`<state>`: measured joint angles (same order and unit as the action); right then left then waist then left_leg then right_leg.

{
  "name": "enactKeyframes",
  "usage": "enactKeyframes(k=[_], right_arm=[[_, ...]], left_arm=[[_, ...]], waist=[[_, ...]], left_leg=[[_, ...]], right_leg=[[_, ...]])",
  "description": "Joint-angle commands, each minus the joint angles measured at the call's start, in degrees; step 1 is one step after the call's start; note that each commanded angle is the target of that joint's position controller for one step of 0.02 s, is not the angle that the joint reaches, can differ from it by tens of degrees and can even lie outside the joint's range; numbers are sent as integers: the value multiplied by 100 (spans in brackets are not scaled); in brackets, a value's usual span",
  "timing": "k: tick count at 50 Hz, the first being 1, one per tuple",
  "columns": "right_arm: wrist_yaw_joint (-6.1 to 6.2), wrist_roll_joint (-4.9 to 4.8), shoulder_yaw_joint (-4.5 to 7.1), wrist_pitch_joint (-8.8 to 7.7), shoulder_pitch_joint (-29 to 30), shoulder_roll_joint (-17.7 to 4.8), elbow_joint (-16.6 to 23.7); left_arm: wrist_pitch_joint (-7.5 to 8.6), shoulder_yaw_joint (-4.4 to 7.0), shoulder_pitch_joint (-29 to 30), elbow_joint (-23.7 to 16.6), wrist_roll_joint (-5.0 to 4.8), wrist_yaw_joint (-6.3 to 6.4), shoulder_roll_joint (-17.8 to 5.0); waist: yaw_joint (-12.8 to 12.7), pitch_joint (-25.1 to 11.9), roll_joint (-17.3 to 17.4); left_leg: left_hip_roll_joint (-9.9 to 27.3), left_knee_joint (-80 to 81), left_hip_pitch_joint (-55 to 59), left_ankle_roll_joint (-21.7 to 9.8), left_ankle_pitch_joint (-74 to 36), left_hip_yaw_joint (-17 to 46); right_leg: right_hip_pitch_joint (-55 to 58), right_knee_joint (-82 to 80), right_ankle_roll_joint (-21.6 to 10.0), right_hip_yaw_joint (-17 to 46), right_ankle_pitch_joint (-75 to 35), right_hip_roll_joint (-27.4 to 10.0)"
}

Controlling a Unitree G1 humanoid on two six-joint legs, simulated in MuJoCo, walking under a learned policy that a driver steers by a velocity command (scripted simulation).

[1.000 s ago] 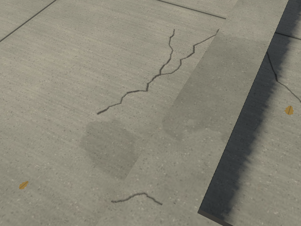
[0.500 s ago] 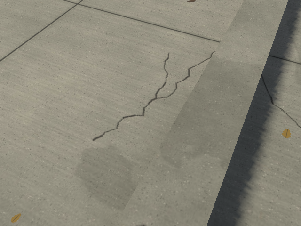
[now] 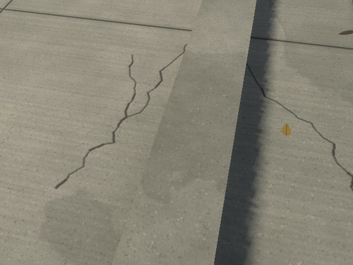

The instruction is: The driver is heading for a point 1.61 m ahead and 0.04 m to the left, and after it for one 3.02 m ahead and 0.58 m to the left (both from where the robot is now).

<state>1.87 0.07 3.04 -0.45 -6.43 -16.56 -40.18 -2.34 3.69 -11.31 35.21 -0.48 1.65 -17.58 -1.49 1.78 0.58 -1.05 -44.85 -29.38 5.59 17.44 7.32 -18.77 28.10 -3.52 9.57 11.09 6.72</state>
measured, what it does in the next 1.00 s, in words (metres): steps on the spot: left foot, then right foot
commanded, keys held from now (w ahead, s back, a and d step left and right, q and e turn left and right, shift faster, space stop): e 0.28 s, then no key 0.08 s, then q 0.30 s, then w+q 0.34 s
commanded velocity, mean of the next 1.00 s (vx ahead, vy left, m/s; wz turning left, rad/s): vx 0.09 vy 0.00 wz -0.04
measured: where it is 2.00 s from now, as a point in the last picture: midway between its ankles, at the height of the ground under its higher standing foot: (168, 229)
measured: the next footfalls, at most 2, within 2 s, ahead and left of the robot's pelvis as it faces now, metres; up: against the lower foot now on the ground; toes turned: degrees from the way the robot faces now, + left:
left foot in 0.10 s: +0.10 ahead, +0.14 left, +0.00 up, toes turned -11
right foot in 0.50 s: +0.02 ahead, -0.12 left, +0.00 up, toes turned -11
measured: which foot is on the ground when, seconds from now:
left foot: up 0.00-0.08, down 0.10-0.54, up 0.56-0.90, down 0.92-1.00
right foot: down 0.00-0.10, up 0.12-0.48, down 0.50-0.92, up 0.94-1.00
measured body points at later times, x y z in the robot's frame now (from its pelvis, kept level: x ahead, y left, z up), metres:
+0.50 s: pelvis +0.01 +0.01 -0.01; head +0.04 +0.00 +0.44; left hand +0.24 +0.23 -0.10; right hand +0.07 -0.27 -0.12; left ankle +0.06 +0.15 -0.74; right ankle -0.02 -0.11 -0.74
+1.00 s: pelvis +0.07 +0.05 -0.01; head +0.08 +0.08 +0.44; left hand +0.19 +0.34 -0.12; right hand +0.17 -0.23 -0.10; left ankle +0.05 +0.13 -0.74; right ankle +0.00 -0.10 -0.67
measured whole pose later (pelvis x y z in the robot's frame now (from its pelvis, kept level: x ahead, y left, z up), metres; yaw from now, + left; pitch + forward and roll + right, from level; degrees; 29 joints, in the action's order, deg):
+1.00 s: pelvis +0.07 +0.05 -0.01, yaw +2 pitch +1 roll -1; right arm -2.0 -1.0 3.3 -2.2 -17.9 -16.8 -41.7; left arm 2.4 4.8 -13.1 40.1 -2.2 -0.6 -18.4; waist 0.2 0.3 -2.9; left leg -1.5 -35.3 -15.8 -5.0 20.8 -2.3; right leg -22.3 61.0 -0.5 0.2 27.5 -2.6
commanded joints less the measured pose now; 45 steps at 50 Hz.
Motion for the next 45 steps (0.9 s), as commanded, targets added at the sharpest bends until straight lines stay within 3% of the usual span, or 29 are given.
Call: enactKeyframes(k=[1, 4, 5, 6, 7, 8, 9, 10, 11, 13, 16, 20, 22, 23, 24, 25, 26, 27, 28, 29, 31, 33, 34, 36, 38, 42, 44, 45], right_arm=[[-46, -32, 147, -167, 94, -525, 422], [-133, -68, 199, -252, -245, -576, 312], [-124, -23, 257, -263, -366, -730, 281], [-82, 71, 325, -216, -314, -1108, 383], [-109, 260, 362, -159, -352, -1273, 299], [-112, 212, 298, -154, -247, -971, 425], [-82, 158, 220, -130, -74, -698, 480], [-62, 93, 188, -95, 82, -606, 524], [-40, 20, 167, -70, 132, -581, 519], [10, 54, 162, 0, 34, -622, 484], [51, 91, 200, 73, -262, -725, 394], [-71, -5, 219, 107, -161, -855, 296], [-152, -101, 134, 93, -140, -700, 188], [-187, -151, 66, 77, -81, -561, 135], [-226, -160, 12, 22, -365, -448, 9], [-282, 23, -57, -47, -542, -312, 8], [-287, 26, -111, -88, -683, -113, 50], [-238, 10, -46, -45, -409, -487, 38], [-203, -18, 26, -15, -182, -676, 62], [-149, -15, 47, 18, -158, -687, 38], [-100, -33, 77, 88, -273, -708, 86], [-120, -78, 100, 116, -411, -617, 111], [-142, -99, 116, 138, -460, -570, 117], [-220, -163, 136, 167, -166, -519, 298], [-272, -194, 124, 179, -69, -449, 361], [-401, -198, 108, 92, -521, -432, 218], [-418, -195, 141, 64, -1161, -417, -46], [-393, -181, 228, 51, -1663, -565, -255]], left_arm=[[-1, 275, 178, -478, -21, 23, -918], [-70, 264, 421, -575, -117, 34, -868], [-77, 231, 341, -595, -118, 41, -743], [-65, 134, -40, -576, -22, 13, -393], [-3, 202, 42, -765, -66, 0, -611], [38, 344, -246, -566, 4, -14, -1072], [8, 407, -220, -413, -56, -27, -1161], [-69, 399, -267, -291, -84, -6, -1024], [-129, 368, -208, -302, -89, 2, -916], [-163, 278, -36, -378, -136, -40, -646], [-135, 175, 379, -567, -100, -43, -426], [-119, 63, 326, -547, 2, -76, -246], [-112, 49, 74, -370, 24, -93, -163], [-94, 30, -204, -201, 51, -111, -61], [-81, 43, -253, -179, 90, -103, -205], [-71, 125, -392, -243, 127, -43, -672], [-78, 102, 85, -278, 252, -33, -787], [-23, 58, 499, -403, 254, -69, -492], [21, 57, 586, -380, 254, -77, -454], [49, 111, 476, -326, 238, -49, -589], [99, 135, 283, -241, 148, 9, -629], [93, 156, 165, -249, 107, 68, -594], [105, 184, 80, -267, 99, 100, -618], [194, 239, -275, -151, 50, 107, -727], [295, 253, -87, -89, -40, 64, -718], [381, 302, 375, -76, -104, -115, -820], [377, 298, 492, -3, -176, -177, -787], [387, 250, 395, 48, -156, -191, -608]], waist=[[37, -746, -917], [271, -798, -899], [266, -839, -742], [-3, -993, 503], [-64, -614, 1893], [-19, -679, 1216], [-37, -624, 782], [-84, -563, 559], [-28, -477, 582], [70, -432, 737], [339, -613, 870], [323, -733, 1027], [198, -687, 994], [21, -639, 879], [37, -648, 673], [162, -929, -151], [492, -879, -1226], [334, -626, -1149], [261, -342, -1088], [184, -259, -1116], [142, -57, -1217], [75, -120, -1208], [-27, -265, -1250], [-234, -98, -837], [-139, 237, -691], [153, -16, -655], [488, -160, -542], [650, -293, -311]], left_leg=[[-137, 466, 262, -77, 172, -36], [-122, 1984, 1100, -272, -611, -173], [265, 2400, 1734, -431, -1329, 23], [1507, 2485, 2404, -934, -2559, 1111], [2297, 2559, 2331, -1953, -3682, 2343], [2461, 2457, 2314, -2222, -3697, 2176], [2098, 2331, 2221, -2012, -3532, 1511], [1730, 2266, 2218, -1777, -3197, 1008], [1646, 2260, 2233, -1748, -3174, 794], [1386, 2364, 2223, -1754, -3136, 280], [1525, 2346, 2663, -1912, -3166, 217], [1554, 2288, 2265, -1924, -3126, 111], [1416, 2180, 2040, -1818, -2676, 149], [1296, 2104, 1724, -1652, -2354, 99], [1148, 2094, 1287, -1289, -1824, 79], [759, 1545, 766, -797, -708, -188], [467, 1638, 894, -473, 539, -567], [468, 1568, 1351, -286, 329, -619], [345, 1447, 1179, -249, -134, -701], [266, 1303, 992, -251, -343, -765], [278, 1021, 743, -278, -301, -730], [234, 381, 504, -351, 313, -818], [232, -246, 238, -384, 1093, -877], [554, -1215, -617, -494, 1629, -637], [659, -1000, -832, -579, 1404, -609], [454, 249, 741, -753, 763, -1132], [115, 1123, 1876, -826, 5, -1552], [-134, 1317, 2650, -906, 55, -1604]], right_leg=[[803, -425, -967, 1819, -1630, -1464], [862, -20, -676, 1988, -1761, -1219], [510, 248, -425, 1862, -989, -982], [-154, 1456, -66, 1051, 1052, -363], [-1370, 2532, 278, 131, 2920, 314], [-1524, 3709, 534, 137, 2794, -102], [-1540, 4141, 657, 44, 2381, -200], [-1570, 4330, 782, -45, 2069, -270], [-1708, 4501, 863, -107, 1789, -325], [-1649, 4255, 947, -457, 1463, -396], [-1532, 3384, 979, -597, 1509, -551], [-357, 1817, 824, -815, 1666, -652], [303, 567, 713, -921, 1059, -622], [976, -535, 597, -1021, 144, -564], [1739, -1054, 460, -825, -586, -670], [2511, -804, 231, 108, -1924, -1579], [1539, -635, -411, 349, -1663, -2216], [830, -821, -604, 226, -535, -2024], [808, -855, -414, 34, 79, -1727], [903, -870, -293, -37, 328, -1631], [846, -867, -380, 55, -117, -1876], [956, -732, -637, 125, -924, -2175], [1129, -841, -847, 323, -632, -2448], [1351, -1330, -1147, 875, 1057, -2948], [1316, -1612, -1003, 749, 1841, -2835], [772, -1538, -708, -431, 1249, -2341], [263, -935, -533, -962, 1466, -2152], [-157, -217, -375, -1265, 1549, -1940]])
Velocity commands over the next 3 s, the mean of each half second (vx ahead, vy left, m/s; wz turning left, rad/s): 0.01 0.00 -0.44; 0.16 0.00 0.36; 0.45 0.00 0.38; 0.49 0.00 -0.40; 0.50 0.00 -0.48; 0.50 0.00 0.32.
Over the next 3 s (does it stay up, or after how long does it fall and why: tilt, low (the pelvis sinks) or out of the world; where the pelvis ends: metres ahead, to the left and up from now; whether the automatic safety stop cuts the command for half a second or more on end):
stays up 1.12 -0.04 -0.02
